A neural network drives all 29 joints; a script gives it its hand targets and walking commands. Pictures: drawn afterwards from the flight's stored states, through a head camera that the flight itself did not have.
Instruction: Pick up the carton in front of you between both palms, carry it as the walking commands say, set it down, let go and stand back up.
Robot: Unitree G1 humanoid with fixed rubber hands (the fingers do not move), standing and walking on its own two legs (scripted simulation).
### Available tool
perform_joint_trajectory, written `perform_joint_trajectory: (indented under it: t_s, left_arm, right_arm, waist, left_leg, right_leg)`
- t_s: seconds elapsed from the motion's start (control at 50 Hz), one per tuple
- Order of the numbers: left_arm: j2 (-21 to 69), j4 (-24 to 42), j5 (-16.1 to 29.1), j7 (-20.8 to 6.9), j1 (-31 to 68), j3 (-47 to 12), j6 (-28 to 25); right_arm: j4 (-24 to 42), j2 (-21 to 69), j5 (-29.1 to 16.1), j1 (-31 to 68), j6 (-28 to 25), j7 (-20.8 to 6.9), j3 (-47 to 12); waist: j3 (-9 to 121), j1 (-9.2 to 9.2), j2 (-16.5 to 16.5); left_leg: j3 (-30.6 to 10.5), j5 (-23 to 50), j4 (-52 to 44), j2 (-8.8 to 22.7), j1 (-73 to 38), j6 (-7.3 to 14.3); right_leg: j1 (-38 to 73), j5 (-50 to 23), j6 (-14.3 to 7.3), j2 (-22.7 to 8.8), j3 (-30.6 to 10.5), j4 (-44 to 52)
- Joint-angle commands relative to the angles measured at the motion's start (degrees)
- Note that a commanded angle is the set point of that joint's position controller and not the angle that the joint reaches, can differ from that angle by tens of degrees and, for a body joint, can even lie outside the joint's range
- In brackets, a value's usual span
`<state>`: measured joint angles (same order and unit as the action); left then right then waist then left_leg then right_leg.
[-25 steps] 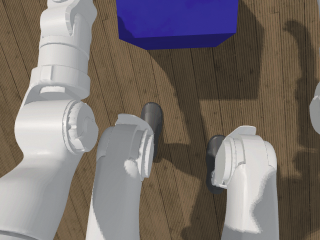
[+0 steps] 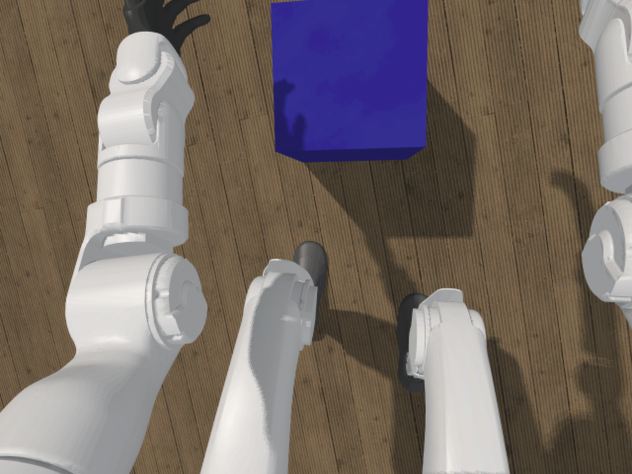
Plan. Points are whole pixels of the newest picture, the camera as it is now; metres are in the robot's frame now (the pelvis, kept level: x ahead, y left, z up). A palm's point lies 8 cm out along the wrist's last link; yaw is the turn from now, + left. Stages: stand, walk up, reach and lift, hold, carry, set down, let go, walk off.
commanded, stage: set down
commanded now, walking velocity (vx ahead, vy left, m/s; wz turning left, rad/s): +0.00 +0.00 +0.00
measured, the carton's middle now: (351, 96) +0.55 +0.07 -0.41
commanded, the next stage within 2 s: let go in 0.26 s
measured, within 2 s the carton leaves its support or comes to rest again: neither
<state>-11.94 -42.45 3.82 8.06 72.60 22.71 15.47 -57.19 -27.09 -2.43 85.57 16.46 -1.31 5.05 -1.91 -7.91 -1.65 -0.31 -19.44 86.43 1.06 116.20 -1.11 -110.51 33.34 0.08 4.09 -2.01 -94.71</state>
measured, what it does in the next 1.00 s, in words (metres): rises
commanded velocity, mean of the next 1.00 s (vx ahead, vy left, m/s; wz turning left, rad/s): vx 0.00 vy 0.00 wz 0.00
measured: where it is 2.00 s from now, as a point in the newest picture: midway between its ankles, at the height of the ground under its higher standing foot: (359, 331)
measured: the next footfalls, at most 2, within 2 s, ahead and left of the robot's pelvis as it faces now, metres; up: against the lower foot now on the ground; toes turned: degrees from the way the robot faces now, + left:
none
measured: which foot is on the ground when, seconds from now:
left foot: down 0.00-1.00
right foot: down 0.00-1.00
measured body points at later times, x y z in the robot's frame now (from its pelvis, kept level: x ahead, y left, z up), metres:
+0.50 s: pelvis +0.03 +0.01 +0.13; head +0.34 +0.02 +0.45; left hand +0.50 +0.24 +0.01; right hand +0.57 -0.16 +0.02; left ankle +0.13 +0.13 -0.50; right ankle +0.05 -0.11 -0.50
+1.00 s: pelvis +0.08 +0.02 +0.22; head +0.23 +0.03 +0.64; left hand +0.31 +0.27 +0.12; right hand +0.39 -0.18 +0.12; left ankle +0.13 +0.13 -0.50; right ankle +0.05 -0.11 -0.50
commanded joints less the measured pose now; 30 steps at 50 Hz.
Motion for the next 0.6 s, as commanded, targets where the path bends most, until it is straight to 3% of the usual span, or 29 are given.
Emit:
perform_joint_trajectory:
  t_s: [0.0,0.22,0.32,0.38,0.46,0.52,0.58]
  left_arm:
    - [-6.12,7.76,-0.40,-0.22,11.89,-0.09,-0.55]
    - [-3.05,8.02,-4.04,-0.45,8.90,1.66,-1.15]
    - [-1.06,7.70,-7.53,-2.40,3.25,2.57,-2.19]
    - [-1.19,9.48,-9.82,-4.67,-3.49,2.12,-3.26]
    - [-3.14,13.50,-12.00,-8.43,-14.59,-0.52,-4.60]
    - [-4.87,16.22,-11.97,-10.91,-21.51,-3.09,-5.44]
    - [-5.03,17.07,-10.73,-12.50,-28.69,-5.62,-6.26]
  right_arm:
    - [6.58,-6.91,1.05,16.96,-0.97,-0.69,2.29]
    - [3.03,-6.24,3.59,14.18,-2.61,-3.65,5.03]
    - [3.08,-3.19,7.50,7.52,-3.58,-3.80,8.79]
    - [7.20,0.21,9.68,0.07,-4.20,-2.26,11.11]
    - [15.89,6.19,10.97,-12.47,-5.09,1.74,12.79]
    - [22.66,9.24,10.14,-20.01,-5.85,4.10,12.00]
    - [27.14,10.91,9.01,-26.93,-6.81,4.81,10.57]
  waist:
    - [69.21,-1.86,-7.28]
    - [62.44,-2.52,-5.73]
    - [62.08,-1.02,-5.21]
    - [65.09,-0.27,-4.77]
    - [66.60,0.56,-4.03]
    - [63.32,0.33,-2.60]
    - [58.21,0.42,-1.62]
  left_leg:
    - [4.63,27.05,-3.79,-4.30,-56.49,-0.32]
    - [3.68,26.81,-17.58,-3.54,-68.02,-0.87]
    - [3.61,28.66,-22.54,-3.50,-73.42,-0.82]
    - [3.68,33.46,-24.78,-3.67,-78.12,-0.30]
    - [3.74,36.69,-27.97,-3.81,-81.22,0.59]
    - [3.01,36.45,-30.80,-3.63,-84.29,1.12]
    - [1.83,34.83,-34.22,-3.15,-89.30,1.51]
  right_leg:
    - [23.35,-21.07,1.27,2.25,3.45,15.92]
    - [27.99,-19.76,1.46,2.12,2.97,29.53]
    - [33.40,-23.20,1.77,2.12,2.91,34.98]
    - [39.27,-29.52,2.10,2.38,2.64,37.99]
    - [49.01,-37.46,2.57,2.19,1.50,41.68]
    - [51.71,-36.12,2.68,1.93,1.10,44.71]
    - [52.08,-30.75,2.61,1.70,1.37,48.19]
